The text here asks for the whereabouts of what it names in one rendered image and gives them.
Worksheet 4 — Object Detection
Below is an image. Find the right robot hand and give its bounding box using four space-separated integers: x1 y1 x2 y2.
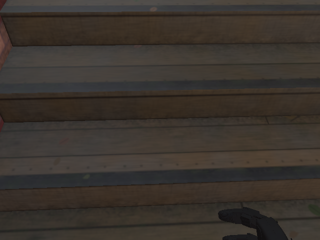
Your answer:
218 207 292 240

